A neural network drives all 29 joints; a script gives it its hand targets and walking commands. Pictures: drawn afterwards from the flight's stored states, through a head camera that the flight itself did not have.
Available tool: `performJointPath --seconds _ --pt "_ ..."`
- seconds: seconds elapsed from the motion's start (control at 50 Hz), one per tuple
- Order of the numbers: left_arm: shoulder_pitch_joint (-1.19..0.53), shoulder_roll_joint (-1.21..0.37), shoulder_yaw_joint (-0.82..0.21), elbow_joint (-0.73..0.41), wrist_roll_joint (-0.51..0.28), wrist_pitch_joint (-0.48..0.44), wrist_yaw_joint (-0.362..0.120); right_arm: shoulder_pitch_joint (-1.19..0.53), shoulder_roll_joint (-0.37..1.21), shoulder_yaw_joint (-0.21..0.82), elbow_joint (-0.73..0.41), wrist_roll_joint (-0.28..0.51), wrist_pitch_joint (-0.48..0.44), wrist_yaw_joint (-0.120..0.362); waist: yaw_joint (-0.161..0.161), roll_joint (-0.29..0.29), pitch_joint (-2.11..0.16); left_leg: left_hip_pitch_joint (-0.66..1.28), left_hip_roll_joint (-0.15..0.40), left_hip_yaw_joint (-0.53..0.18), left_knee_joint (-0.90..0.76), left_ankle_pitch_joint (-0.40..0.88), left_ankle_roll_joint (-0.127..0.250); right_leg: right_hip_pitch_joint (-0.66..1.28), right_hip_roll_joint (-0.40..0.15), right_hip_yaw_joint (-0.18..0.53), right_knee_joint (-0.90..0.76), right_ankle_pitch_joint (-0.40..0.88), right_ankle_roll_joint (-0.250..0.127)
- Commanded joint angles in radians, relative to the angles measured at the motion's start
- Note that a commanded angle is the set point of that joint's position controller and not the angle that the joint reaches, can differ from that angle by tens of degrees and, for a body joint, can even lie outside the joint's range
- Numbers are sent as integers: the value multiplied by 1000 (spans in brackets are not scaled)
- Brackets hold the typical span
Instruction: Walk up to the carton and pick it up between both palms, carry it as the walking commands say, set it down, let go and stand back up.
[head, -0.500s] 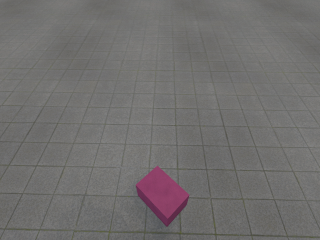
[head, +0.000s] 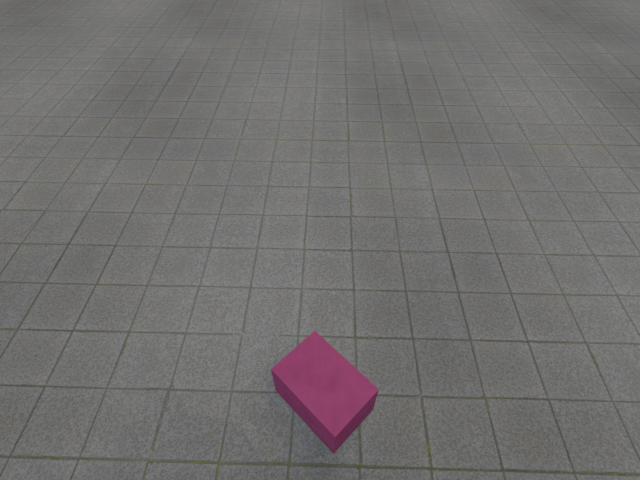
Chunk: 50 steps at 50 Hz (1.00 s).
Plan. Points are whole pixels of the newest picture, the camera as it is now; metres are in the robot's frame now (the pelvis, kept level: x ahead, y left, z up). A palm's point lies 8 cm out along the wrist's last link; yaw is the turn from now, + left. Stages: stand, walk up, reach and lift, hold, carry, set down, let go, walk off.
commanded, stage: walk up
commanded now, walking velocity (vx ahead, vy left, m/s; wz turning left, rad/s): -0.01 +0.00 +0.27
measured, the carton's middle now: (323, 390) +0.51 -0.01 -0.69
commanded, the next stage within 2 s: none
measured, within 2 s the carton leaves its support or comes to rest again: neither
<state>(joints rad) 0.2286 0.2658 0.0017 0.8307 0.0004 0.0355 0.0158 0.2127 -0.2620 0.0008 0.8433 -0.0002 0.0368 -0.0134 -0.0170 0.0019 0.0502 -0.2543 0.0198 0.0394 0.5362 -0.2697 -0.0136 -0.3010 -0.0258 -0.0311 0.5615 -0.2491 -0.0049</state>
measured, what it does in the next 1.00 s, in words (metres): lifts its left foot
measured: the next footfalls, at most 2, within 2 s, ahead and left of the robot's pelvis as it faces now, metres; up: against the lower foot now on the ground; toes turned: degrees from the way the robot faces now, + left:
right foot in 1.38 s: +0.06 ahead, -0.15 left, +0.00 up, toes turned +11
left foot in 1.84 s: -0.02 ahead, +0.00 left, +0.00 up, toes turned +25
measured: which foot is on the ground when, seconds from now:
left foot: down 0.00-1.00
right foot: down 0.00-0.90, up 0.92-1.00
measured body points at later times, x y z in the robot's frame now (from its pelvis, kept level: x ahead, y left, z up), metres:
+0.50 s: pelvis +0.00 +0.00 +0.00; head +0.02 +0.00 +0.45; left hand +0.09 +0.26 -0.13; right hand +0.09 -0.26 -0.13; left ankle +0.01 +0.13 -0.73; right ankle +0.03 -0.11 -0.73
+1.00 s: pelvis +0.01 +0.02 -0.01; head +0.04 +0.05 +0.44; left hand +0.05 +0.28 -0.16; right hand +0.11 -0.24 -0.13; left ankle -0.03 +0.09 -0.73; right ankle +0.01 -0.12 -0.71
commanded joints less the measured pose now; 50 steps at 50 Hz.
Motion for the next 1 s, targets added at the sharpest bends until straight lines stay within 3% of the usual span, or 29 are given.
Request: performJointPath --seconds 0.0,0.02,0.04,0.08,0.14,0.16,0.24,0.3,0.34,0.36,0.42,0.46,0.5,0.58,0.64,0.68,0.7,0.72,0.76,0.8,0.82,0.84,0.86,0.88,0.9,0.92,0.94,0.96,0.98 --pt "-36 111 55 -68 10 2 17 28 -111 -44 -52 -6 -24 11 20 -21 24 -196 62 -155 -81 53 37 139 -141 32 -138 -20 -33" --pt "-34 120 58 -76 10 0 16 15 -117 -45 -63 -3 -19 18 27 -99 24 -217 51 -165 -59 42 45 161 -142 39 -159 -55 -29" --pt "-14 119 63 -56 8 4 21 29 -97 -43 -49 -4 -16 17 25 -99 16 -209 40 -101 -21 60 38 182 -182 50 -173 -87 -49" --pt "-50 116 56 -66 7 9 16 77 -73 -27 -36 -6 -21 13 4 -68 8 -149 29 -68 -15 96 22 146 -189 37 -171 -54 -53" --pt "-64 108 64 -79 3 14 17 83 -89 -34 -41 -13 -16 11 8 -14 27 -185 75 -148 -83 146 37 156 -133 -20 -117 -118 -37" --pt "-48 93 56 -93 10 13 17 64 -105 -39 -53 -15 -17 7 10 64 -2 -175 95 -188 -102 139 49 143 -112 0 -95 -59 -32" --pt "-34 88 53 -75 8 9 14 35 -122 -45 -55 -8 -22 5 23 58 40 -208 94 -217 -125 138 57 141 -81 -8 -89 -43 -20" --pt "-24 94 50 -65 13 7 11 35 -85 -36 -58 -6 -22 12 27 -88 4 -192 40 -119 -64 73 28 154 -141 44 -165 -25 -26" --pt "-33 124 58 -72 12 10 18 54 -82 -31 -39 -4 -18 9 16 -69 -13 -163 9 -50 17 109 26 179 -191 41 -180 -73 -57" --pt "-47 131 63 -79 9 9 22 79 -88 -34 -45 -1 -17 14 12 -83 -11 -163 11 -59 54 124 24 170 -215 41 -181 -102 -80" --pt "-72 111 60 -85 9 16 17 84 -102 -33 -49 -7 -13 12 1 29 6 -162 59 -123 -62 193 49 150 -130 -20 -92 -116 -45" --pt "-80 110 60 -100 15 13 8 72 -128 -44 -61 -7 -22 9 18 -14 25 -191 92 -218 -116 105 66 155 -101 -24 -89 -77 -16" --pt "-76 98 58 -102 7 17 16 67 -129 -44 -62 -9 -22 7 22 41 38 -213 119 -293 -159 105 93 157 -68 -41 -46 -118 -15" --pt "-27 86 55 -83 4 11 9 42 -155 -58 -65 -11 -14 6 39 117 49 -268 130 -307 -202 86 80 176 -32 -25 -35 -87 -16" --pt "16 136 66 -63 20 8 14 9 -117 -54 -66 -3 -22 10 60 -47 -12 -302 27 -132 -9 86 39 288 -191 50 -170 -62 -58" --pt "12 186 75 -69 19 15 23 3 -85 -48 -79 -8 -9 11 65 -224 -26 -270 -41 -2 357 -215 -6 198 -408 207 -319 -38 -184" --pt "2 178 81 -72 19 13 20 22 -72 -48 -72 -16 -1 16 57 -205 -37 -258 -19 2 511 -284 -36 182 -427 194 -286 53 -226" --pt "-33 133 58 -70 26 6 17 31 -62 -46 -77 -14 -10 4 25 -129 -43 -175 -3 -62 461 -241 -22 64 -349 183 -303 66 -198" --pt "-126 146 76 -123 31 14 17 98 -70 -51 -69 -6 -4 24 -8 -182 -15 -177 5 -10 382 -222 -23 132 -311 22 -234 137 -158" --pt "-66 113 63 -107 32 17 20 95 -50 -43 -63 -6 -10 28 -8 -143 -43 -174 24 0 194 -110 -11 175 -289 -37 -163 258 -115" --pt "-61 112 61 -100 30 23 12 127 -43 -30 -42 -4 -14 26 -31 -61 -22 -97 3 16 72 -55 -6 147 -274 -53 -122 225 -85" --pt "-58 113 73 -95 34 24 12 182 -57 -34 -21 2 -19 17 -42 -88 -60 -39 9 -15 -64 53 7 134 -242 -76 -37 171 -61" --pt "-71 69 69 -118 22 33 13 234 -115 -45 0 -13 -23 11 -67 94 -34 26 154 -277 -169 218 66 12 -141 -170 177 21 -7" --pt "-75 12 56 -135 26 30 6 194 -176 -42 4 -19 -29 4 -52 284 10 100 271 -529 -242 522 101 -201 -3 -69 252 -328 27" --pt "-96 30 57 -140 24 40 8 219 -187 -50 5 -26 -23 2 -51 263 7 103 279 -557 -265 565 100 -239 13 36 328 -346 39" --pt "-113 -7 60 -118 27 44 -2 241 -126 -29 37 -10 -27 -5 -34 162 -2 68 233 -467 -294 574 41 -179 -10 58 300 -267 36" --pt "-184 49 71 -176 33 51 -2 270 -192 -72 42 -12 -27 -15 -76 266 51 157 248 -549 -223 661 62 -327 38 28 377 -269 39" --pt "-178 59 89 -125 22 77 -17 375 -204 -77 66 -9 -35 -51 -64 46 44 225 315 -656 -228 726 42 -342 49 63 514 -255 51" --pt "-64 -4 63 -93 22 56 -20 236 -126 -45 71 16 -51 -44 -34 149 -40 187 260 -411 -208 695 50 -246 -33 76 365 -147 40"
